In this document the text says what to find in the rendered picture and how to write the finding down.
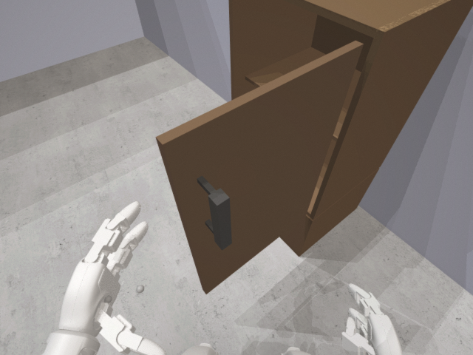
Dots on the handle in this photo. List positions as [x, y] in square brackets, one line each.
[220, 210]

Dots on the left robot forearm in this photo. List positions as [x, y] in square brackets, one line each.
[64, 342]

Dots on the left robot hand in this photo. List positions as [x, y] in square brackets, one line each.
[96, 276]

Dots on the right robot hand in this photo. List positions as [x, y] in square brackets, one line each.
[377, 334]

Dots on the cupboard door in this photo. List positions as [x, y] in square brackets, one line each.
[265, 150]

